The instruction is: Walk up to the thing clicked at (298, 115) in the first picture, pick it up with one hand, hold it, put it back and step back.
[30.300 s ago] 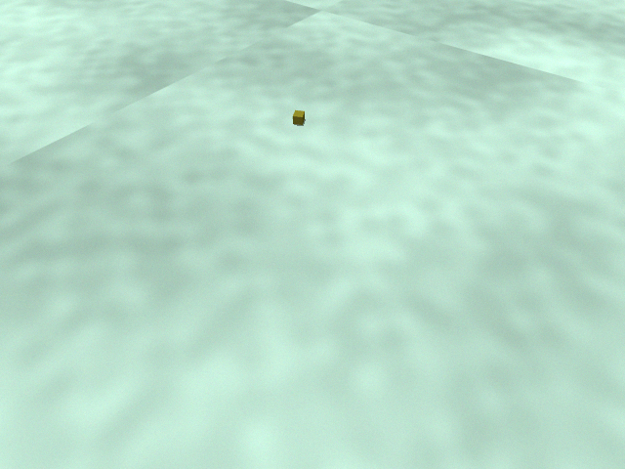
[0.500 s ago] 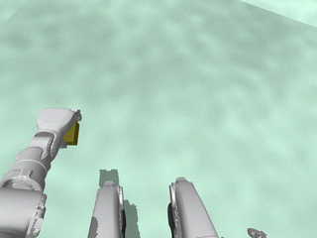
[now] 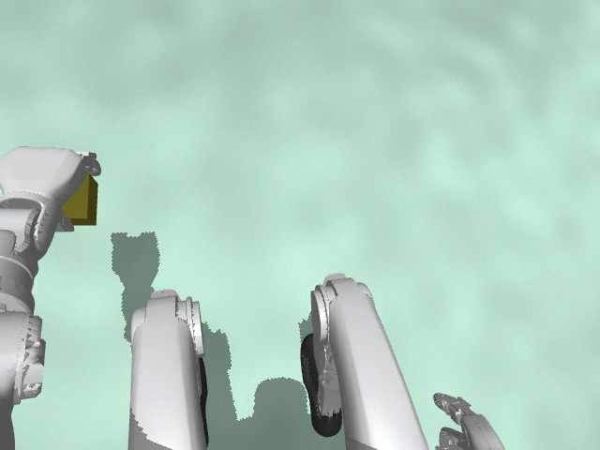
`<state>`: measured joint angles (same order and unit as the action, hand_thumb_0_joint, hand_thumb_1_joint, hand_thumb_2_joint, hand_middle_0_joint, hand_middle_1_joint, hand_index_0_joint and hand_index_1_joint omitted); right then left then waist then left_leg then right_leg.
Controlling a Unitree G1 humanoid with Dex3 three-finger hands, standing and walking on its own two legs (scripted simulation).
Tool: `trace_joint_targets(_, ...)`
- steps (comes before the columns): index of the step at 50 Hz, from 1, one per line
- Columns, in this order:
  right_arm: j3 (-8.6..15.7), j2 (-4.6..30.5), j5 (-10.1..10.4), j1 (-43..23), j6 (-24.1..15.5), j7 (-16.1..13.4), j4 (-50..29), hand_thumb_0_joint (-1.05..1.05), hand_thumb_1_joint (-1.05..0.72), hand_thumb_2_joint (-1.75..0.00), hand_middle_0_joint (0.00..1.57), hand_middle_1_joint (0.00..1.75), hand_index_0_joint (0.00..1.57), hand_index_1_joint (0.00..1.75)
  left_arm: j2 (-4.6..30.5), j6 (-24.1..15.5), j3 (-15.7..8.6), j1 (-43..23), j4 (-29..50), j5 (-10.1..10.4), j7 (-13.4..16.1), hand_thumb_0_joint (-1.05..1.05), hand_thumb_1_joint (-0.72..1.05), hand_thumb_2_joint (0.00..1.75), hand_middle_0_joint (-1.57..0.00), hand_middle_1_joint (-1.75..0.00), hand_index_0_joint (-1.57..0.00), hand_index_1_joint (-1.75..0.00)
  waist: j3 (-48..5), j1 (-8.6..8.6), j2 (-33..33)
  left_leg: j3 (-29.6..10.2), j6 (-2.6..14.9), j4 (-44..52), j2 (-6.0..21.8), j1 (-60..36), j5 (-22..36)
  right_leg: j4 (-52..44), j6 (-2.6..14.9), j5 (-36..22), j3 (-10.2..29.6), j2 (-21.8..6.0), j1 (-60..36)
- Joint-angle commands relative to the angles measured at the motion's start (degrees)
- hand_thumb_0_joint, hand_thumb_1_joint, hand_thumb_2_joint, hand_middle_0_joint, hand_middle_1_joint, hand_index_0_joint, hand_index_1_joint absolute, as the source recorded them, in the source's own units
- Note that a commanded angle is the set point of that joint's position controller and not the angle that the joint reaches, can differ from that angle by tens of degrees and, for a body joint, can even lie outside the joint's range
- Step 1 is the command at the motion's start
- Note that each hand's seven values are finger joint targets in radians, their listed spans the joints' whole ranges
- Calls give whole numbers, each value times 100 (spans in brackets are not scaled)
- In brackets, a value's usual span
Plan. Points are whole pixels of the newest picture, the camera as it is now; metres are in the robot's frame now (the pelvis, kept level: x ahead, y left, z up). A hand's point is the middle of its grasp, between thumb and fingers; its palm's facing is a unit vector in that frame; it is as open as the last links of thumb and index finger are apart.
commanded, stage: crouch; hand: left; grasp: from above
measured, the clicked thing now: (71, 199) +0.46 +0.28 -0.20
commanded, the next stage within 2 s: lower in 0.78 s
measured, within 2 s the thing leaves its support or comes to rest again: rests again in 1.96 s
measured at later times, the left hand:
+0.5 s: hand (76, 203) +0.47 +0.29 -0.23, palm faces -0.49 +0.01 -0.87, open 9.6 cm
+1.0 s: hand (81, 201) +0.48 +0.29 -0.27, palm faces -0.49 +0.00 -0.87, open 9.7 cm
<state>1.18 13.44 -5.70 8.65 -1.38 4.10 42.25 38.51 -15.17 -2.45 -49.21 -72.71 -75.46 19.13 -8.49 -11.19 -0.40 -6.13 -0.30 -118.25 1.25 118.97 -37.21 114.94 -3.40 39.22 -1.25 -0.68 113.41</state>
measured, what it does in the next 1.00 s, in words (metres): lowers itself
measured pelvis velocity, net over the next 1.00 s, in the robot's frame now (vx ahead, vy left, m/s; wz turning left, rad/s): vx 0.00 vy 0.00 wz -0.08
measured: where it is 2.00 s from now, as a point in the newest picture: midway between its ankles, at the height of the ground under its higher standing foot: (259, 411)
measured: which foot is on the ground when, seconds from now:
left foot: down 0.00-1.00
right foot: down 0.00-1.00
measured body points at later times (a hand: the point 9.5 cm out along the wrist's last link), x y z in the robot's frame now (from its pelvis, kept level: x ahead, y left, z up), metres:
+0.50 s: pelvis -0.01 +0.00 -0.07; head +0.24 +0.07 +0.30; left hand +0.49 +0.28 -0.18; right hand +0.03 -0.28 -0.17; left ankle +0.08 +0.12 -0.40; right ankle +0.08 -0.15 -0.40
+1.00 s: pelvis +0.00 +0.00 -0.11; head +0.25 +0.07 +0.26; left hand +0.50 +0.29 -0.22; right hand +0.03 -0.28 -0.20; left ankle +0.08 +0.12 -0.40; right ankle +0.08 -0.15 -0.40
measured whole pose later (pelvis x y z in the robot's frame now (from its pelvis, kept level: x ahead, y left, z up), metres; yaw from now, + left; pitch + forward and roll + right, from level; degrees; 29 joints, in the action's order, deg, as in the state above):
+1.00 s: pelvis +0.00 +0.00 -0.11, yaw -5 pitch +33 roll -10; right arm -6.0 14.8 -8.9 7.4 1.0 7.3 40.8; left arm 51.7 -20.3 -5.5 -58.7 -83.2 -77.9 17.5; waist -0.3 -15.3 2.2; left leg -10.7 -0.9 -138.7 0.9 134.4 -38.7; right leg 133.2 -4.0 40.1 -3.2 1.8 127.4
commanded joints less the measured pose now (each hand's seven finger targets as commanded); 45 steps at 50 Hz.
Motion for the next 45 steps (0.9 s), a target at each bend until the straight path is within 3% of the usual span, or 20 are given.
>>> trace_joint_targets(1,476,1373,-56,1322,-36,41,-102,0,-92,-90,20,30,20,30,1534,50,-291,-2429,989,141,208,0,57,51,-91,-53,-96,-49,-4014,-92,-1859,208,70,1134,-41,-3789,1342,-998,538,-1352,-454,137,-1070)
trace_joint_targets(7,409,1344,-86,1310,30,123,-126,0,-92,-91,20,30,20,30,1640,12,-268,-2256,616,203,-1,0,59,57,-93,-58,-97,-53,-3806,-161,-1346,366,196,609,-84,-2959,1275,-826,476,-1474,-439,233,-1325)
trace_joint_targets(8,406,1368,-83,1279,41,125,-136,0,-92,-90,20,30,20,30,1870,-21,-360,-2361,683,201,-24,0,61,56,-93,-58,-98,-53,-3852,-122,-1336,374,200,543,-86,-2855,1229,-775,477,-1459,-432,237,-1303)
trace_joint_targets(11,360,1385,-103,1240,106,154,-171,0,-92,-91,20,30,20,30,2071,-109,-472,-2290,633,140,-90,0,60,57,-94,-57,-98,-53,-3844,-15,-1569,343,148,480,-78,-2853,1265,-547,521,-1378,-470,253,-1098)
trace_joint_targets(12,340,1401,-110,1233,125,167,-172,0,-92,-91,20,30,20,30,2130,-149,-487,-2347,591,95,-90,0,61,58,-94,-59,-98,-54,-3787,-39,-1641,330,139,436,-72,-2799,1252,-456,532,-1372,-488,262,-1028)
trace_joint_targets(13,312,1392,-141,1285,137,189,-172,0,-92,-91,20,30,20,30,1977,-177,-440,-2254,445,102,-106,0,63,60,-95,-61,-100,-56,-3711,-133,-1483,321,162,321,-66,-2750,1334,-425,502,-1443,-510,266,-1042)
trace_joint_targets(14,297,1414,-138,1220,160,197,-193,0,-92,-91,20,30,20,30,2093,-220,-476,-2299,527,77,-94,0,63,58,-95,-59,-100,-55,-3770,-75,-1516,321,159,306,-74,-2688,1290,-368,518,-1418,-522,281,-1009)
trace_joint_targets(15,261,1432,-146,1264,168,216,-183,0,-93,-91,20,30,20,30,2076,-224,-486,-2140,227,56,-93,0,64,59,-96,-60,-101,-56,-3548,-132,-1452,301,158,273,-81,-2617,1277,-318,509,-1397,-539,265,-927)
trace_joint_targets(26,77,1538,-248,1119,220,245,-167,0,-92,-90,20,30,20,30,2600,-522,-583,-2884,385,-94,101,0,59,58,-91,-62,-96,-57,-3491,-218,-1924,288,134,-116,-78,-2203,775,84,530,-1067,-685,342,-493)
trace_joint_targets(32,-16,1601,-278,1124,213,224,-92,0,-92,-90,20,30,20,30,2579,-482,-476,-2696,-223,-227,164,0,54,58,-87,-63,-92,-58,-3169,-299,-1890,231,124,-247,-82,-2077,590,274,540,-911,-766,340,-112)
trace_joint_targets(38,-93,1650,-282,1107,211,217,-101,0,-92,-91,20,30,20,30,2619,-438,-418,-2814,-159,-199,118,0,54,64,-89,-64,-92,-61,-3132,-340,-1983,161,113,-373,-65,-2145,758,445,538,-1067,-817,339,39)
trace_joint_targets(45,-161,1702,-330,1131,235,233,-182,0,-92,-90,20,30,20,30,2889,-480,-553,-2874,-24,-121,22,0,56,63,-91,-65,-95,-61,-3141,-409,-1958,218,132,-609,-84,-1805,870,498,517,-1190,-823,346,-203)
